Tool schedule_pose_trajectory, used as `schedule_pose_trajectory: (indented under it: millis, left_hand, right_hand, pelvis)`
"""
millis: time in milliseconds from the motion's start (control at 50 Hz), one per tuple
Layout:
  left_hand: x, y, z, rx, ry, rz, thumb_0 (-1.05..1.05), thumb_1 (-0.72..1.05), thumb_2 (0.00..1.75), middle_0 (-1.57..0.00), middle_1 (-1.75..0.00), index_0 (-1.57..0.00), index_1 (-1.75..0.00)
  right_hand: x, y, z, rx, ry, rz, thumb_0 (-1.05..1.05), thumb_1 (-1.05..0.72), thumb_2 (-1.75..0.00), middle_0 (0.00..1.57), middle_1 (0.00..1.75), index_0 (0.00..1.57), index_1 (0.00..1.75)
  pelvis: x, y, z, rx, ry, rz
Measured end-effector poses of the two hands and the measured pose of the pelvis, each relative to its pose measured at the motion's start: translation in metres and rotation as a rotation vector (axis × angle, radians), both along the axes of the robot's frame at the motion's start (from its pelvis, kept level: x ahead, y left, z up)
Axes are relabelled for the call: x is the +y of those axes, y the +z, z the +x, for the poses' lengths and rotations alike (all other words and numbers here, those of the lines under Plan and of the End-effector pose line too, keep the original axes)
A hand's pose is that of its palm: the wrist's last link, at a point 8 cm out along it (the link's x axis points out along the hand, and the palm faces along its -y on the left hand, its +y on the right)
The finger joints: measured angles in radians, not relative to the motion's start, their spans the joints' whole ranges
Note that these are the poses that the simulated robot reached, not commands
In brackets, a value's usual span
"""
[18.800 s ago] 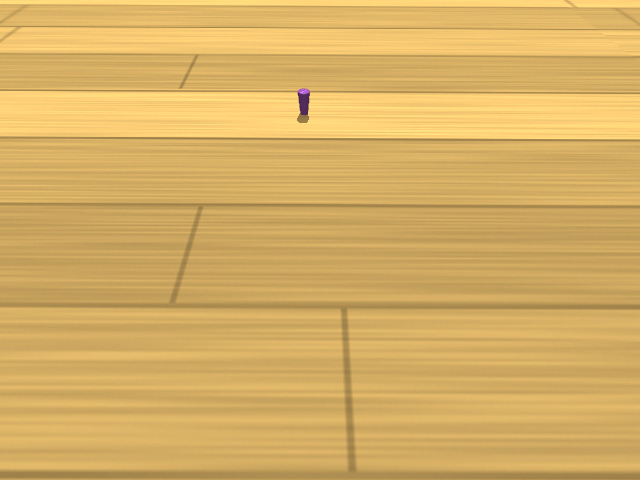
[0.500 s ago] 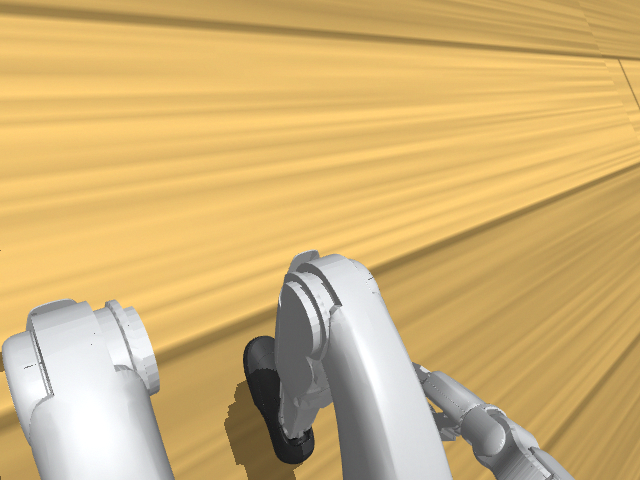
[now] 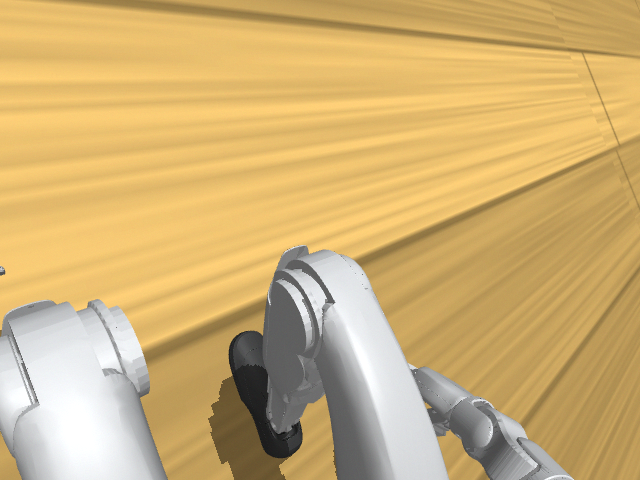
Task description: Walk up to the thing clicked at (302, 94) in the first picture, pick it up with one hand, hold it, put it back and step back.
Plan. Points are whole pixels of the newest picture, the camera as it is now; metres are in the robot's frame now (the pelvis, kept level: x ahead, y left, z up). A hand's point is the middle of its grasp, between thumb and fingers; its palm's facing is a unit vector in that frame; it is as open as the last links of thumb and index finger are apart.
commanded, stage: rest palm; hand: left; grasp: from above
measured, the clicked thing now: out of the picture +0.49 +0.30 -0.21
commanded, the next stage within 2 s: close in 0.42 s
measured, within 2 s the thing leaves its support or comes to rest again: neither
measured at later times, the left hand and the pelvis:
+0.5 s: hand out of the picture +0.44 +0.28 -0.18, palm faces +0.38 -0.92 -0.02, open 15.9 cm; pelvis +0.00 +0.00 +0.00, yaw -1 degrees
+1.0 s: hand out of the picture +0.45 +0.27 -0.18, palm faces +0.36 -0.93 +0.00, open 9.5 cm; pelvis +0.00 +0.01 +0.00, yaw -2 degrees
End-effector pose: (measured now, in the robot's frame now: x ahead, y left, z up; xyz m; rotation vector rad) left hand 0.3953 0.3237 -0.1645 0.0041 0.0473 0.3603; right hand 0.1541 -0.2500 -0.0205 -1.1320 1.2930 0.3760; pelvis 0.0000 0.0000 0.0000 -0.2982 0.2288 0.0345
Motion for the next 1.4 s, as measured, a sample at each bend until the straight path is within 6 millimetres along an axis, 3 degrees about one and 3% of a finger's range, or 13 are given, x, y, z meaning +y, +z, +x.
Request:
schedule_pose_trajectory:
  millis: [280, 560, 980, 1400]
  left_hand:
    - [-0.005, -0.006, 0.003, 0.005, 0.023, 0.002, -0.01, -0.40, 0.19, -0.08, -0.13, -0.08, -0.13]
    - [-0.005, -0.011, 0.006, 0.007, 0.041, 0.003, -0.01, -0.27, 0.26, -0.11, -0.17, -0.11, -0.17]
    - [-0.006, -0.013, 0.016, 0.003, 0.010, -0.012, 0.00, 0.20, 0.56, -0.53, -0.53, -0.55, -0.54]
    - [-0.004, -0.015, 0.022, 0.004, 0.012, -0.013, 0.01, -0.08, 0.68, -0.67, -0.78, -0.68, -0.79]
  right_hand:
    - [0.004, 0.002, 0.008, 0.008, 0.030, -0.006, 0.00, -0.92, -0.91, 0.21, 0.30, 0.21, 0.30]
    - [0.007, 0.004, 0.002, 0.023, 0.033, -0.019, 0.00, -0.91, -0.90, 0.21, 0.30, 0.21, 0.30]
    - [0.013, 0.012, 0.003, 0.011, 0.048, -0.045, 0.00, -0.90, -0.90, 0.21, 0.30, 0.21, 0.30]
    - [0.017, 0.015, -0.001, 0.041, 0.053, -0.062, 0.00, -0.89, -0.90, 0.21, 0.30, 0.21, 0.30]
  pelvis:
    - [0.000, 0.001, 0.001, 0.000, -0.007, -0.009]
    - [0.002, 0.001, -0.001, -0.010, -0.016, -0.019]
    - [0.005, 0.004, -0.002, -0.016, -0.024, -0.037]
    - [0.008, 0.008, -0.002, -0.010, -0.027, -0.051]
